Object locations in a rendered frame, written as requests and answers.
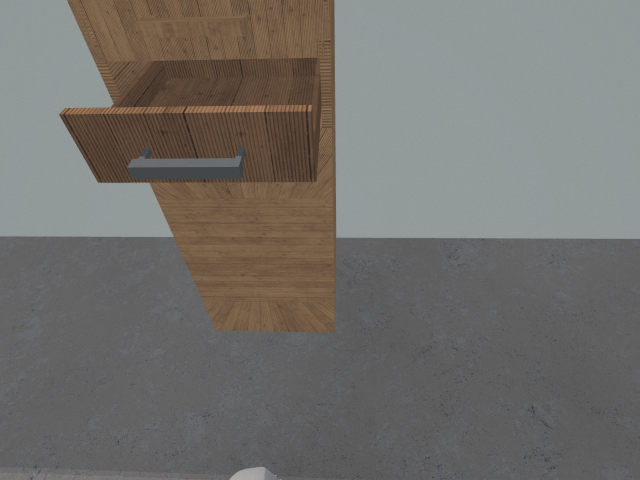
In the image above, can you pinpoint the cabinet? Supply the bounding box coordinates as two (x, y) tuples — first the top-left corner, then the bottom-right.
(67, 0), (336, 333)

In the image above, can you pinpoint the drawer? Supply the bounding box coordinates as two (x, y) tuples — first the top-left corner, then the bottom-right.
(59, 58), (321, 183)

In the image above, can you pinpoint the handle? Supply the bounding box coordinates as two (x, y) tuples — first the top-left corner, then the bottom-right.
(127, 147), (246, 179)
(136, 16), (248, 38)

